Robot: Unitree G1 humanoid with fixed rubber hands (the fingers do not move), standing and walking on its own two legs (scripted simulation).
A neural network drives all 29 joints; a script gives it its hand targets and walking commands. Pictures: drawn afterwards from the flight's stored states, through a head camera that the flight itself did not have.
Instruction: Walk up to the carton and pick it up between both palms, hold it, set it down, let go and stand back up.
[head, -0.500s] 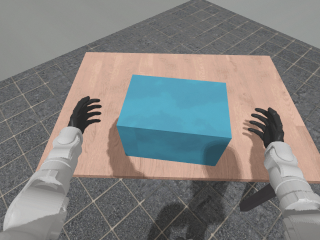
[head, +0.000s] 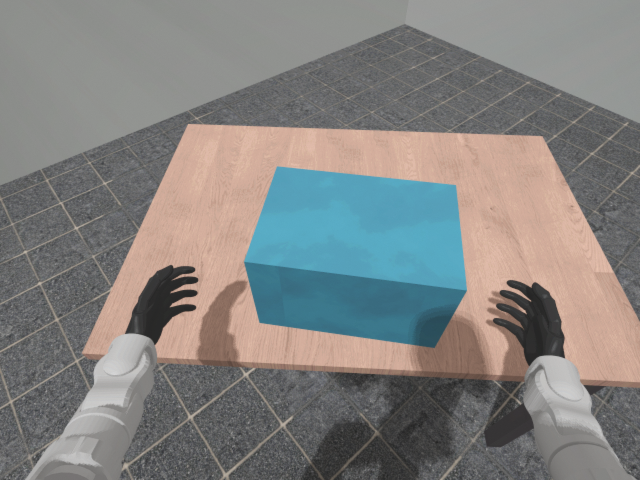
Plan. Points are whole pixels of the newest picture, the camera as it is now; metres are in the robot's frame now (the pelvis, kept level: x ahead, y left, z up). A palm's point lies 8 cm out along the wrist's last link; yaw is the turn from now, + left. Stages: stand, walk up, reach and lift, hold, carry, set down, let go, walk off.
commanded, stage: set down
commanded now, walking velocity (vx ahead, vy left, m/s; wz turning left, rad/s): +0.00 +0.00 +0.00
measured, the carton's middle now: (354, 256) +0.46 -0.08 -0.05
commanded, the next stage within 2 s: let go in 1.70 s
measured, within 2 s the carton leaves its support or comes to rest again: neither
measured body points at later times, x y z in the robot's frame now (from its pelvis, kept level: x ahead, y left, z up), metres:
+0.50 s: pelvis -0.01 +0.00 -0.01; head +0.01 -0.01 +0.44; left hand +0.26 +0.24 -0.03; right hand +0.22 -0.28 -0.04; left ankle -0.02 +0.12 -0.73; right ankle +0.04 -0.11 -0.73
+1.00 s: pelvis +0.00 -0.01 +0.00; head +0.01 -0.02 +0.45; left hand +0.23 +0.23 -0.05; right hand +0.20 -0.25 -0.06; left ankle -0.02 +0.12 -0.73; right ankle +0.04 -0.11 -0.73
